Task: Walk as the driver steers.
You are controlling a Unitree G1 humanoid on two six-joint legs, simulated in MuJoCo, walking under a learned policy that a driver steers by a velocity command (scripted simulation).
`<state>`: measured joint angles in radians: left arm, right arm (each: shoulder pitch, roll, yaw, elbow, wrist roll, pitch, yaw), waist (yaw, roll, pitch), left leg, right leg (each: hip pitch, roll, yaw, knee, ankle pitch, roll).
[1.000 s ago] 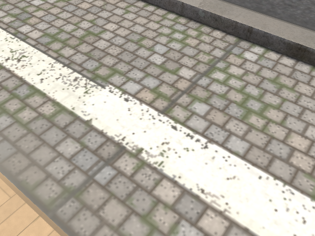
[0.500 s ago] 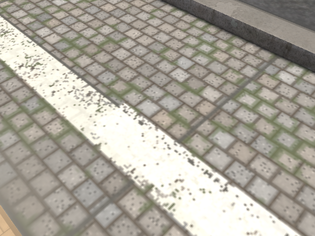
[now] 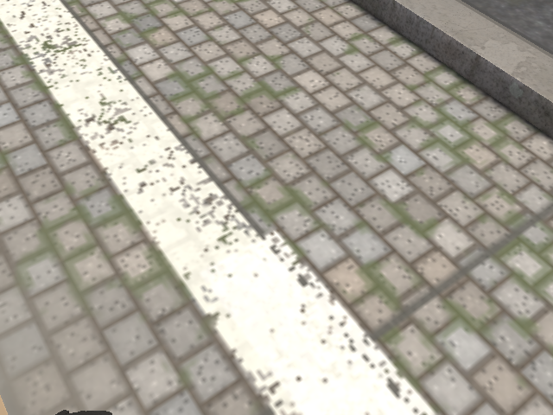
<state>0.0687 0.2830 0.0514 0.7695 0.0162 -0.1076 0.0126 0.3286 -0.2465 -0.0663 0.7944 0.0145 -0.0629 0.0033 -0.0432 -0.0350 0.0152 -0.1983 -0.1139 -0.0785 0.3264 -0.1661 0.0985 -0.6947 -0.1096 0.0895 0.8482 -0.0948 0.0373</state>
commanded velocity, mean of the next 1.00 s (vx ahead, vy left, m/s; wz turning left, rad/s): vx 0.50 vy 0.00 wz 0.24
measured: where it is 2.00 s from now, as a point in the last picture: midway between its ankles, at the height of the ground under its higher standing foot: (247, 231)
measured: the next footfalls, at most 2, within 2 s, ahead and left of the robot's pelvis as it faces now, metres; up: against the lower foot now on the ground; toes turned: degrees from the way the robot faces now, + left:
right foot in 0.20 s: +0.31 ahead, -0.14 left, +0.00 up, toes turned +11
left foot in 0.70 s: +0.51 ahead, +0.17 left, +0.00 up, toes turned +15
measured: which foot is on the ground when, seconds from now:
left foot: down 0.00-0.22, up 0.24-0.68, down 0.70-1.00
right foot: up 0.00-0.18, down 0.20-0.70, up 0.72-1.00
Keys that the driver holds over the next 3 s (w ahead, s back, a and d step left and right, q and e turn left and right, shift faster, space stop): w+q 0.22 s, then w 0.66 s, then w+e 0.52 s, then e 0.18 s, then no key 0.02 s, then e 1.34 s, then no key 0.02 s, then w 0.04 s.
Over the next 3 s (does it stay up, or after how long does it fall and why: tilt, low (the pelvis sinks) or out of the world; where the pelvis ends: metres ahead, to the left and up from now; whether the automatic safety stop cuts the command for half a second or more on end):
stays up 0.96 0.04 -0.01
